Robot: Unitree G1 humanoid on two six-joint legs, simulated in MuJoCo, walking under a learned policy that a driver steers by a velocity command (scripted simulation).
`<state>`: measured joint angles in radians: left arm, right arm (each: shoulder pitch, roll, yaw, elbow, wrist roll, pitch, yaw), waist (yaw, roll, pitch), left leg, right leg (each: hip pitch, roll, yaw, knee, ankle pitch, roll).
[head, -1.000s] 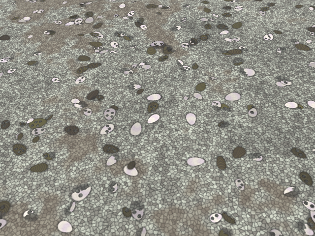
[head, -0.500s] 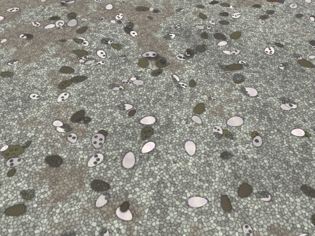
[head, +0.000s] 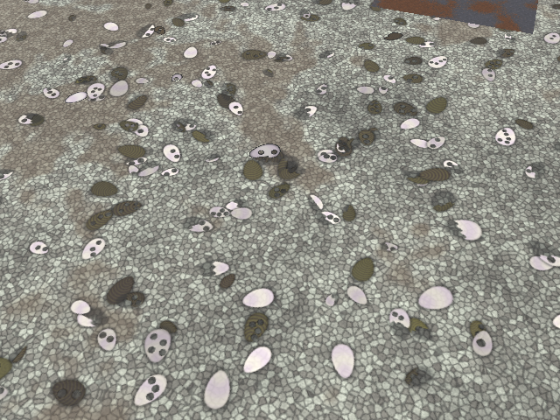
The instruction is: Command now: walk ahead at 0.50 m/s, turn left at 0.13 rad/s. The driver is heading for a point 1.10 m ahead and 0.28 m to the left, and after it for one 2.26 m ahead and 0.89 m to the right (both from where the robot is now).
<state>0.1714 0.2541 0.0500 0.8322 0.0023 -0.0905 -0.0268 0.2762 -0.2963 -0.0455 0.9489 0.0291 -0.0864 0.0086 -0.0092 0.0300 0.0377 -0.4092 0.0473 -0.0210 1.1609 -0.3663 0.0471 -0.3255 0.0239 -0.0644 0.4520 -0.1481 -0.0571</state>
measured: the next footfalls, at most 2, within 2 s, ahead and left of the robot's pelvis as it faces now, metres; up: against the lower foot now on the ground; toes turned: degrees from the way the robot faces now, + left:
left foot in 0.40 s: +0.38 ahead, +0.16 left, +0.00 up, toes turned +14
right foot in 0.92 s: +0.73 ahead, +0.07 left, +0.00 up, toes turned +21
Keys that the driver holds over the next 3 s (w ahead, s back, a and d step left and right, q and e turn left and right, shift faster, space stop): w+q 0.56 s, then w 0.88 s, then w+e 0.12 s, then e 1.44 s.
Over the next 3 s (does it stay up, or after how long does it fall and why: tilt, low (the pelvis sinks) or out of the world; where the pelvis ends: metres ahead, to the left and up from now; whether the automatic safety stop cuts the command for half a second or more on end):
stays up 1.05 0.33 0.01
